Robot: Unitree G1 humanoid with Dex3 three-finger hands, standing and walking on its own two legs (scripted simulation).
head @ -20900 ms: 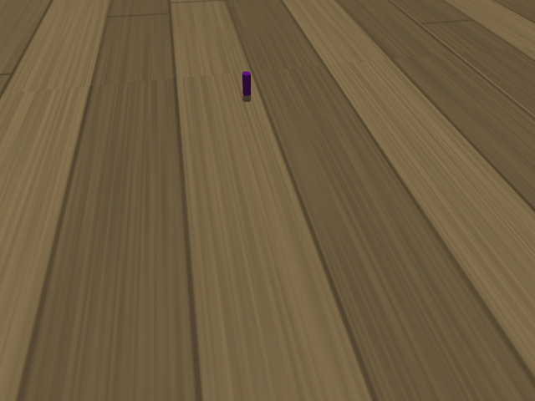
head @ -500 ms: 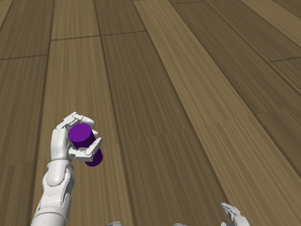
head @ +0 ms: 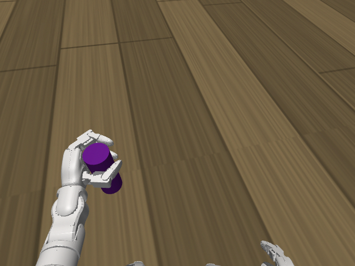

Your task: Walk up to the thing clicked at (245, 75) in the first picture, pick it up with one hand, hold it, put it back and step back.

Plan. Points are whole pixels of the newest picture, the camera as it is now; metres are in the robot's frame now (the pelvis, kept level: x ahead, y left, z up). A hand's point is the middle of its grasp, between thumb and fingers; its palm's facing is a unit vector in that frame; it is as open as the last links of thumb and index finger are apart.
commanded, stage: hold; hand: left
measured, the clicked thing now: (104, 170) +0.33 +0.17 +0.00
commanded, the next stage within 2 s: crouch in 0.68 s
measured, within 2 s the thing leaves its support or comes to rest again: neither
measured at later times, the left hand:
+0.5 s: hand (104, 163) +0.33 +0.16 +0.04, palm faces +0.12 -0.99 -0.02, open 7.8 cm
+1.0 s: hand (105, 165) +0.33 +0.17 +0.03, palm faces +0.14 -0.99 -0.01, open 7.7 cm
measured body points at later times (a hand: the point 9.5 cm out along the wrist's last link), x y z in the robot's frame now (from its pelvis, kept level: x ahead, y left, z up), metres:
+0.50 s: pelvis +0.00 +0.00 +0.00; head +0.03 +0.01 +0.45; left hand +0.32 +0.22 +0.05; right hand +0.12 -0.24 -0.11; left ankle +0.02 +0.12 -0.70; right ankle +0.01 -0.13 -0.70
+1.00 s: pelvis +0.00 +0.00 -0.01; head +0.04 +0.01 +0.44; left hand +0.32 +0.22 +0.03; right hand +0.12 -0.24 -0.11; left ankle +0.02 +0.12 -0.70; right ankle +0.01 -0.13 -0.70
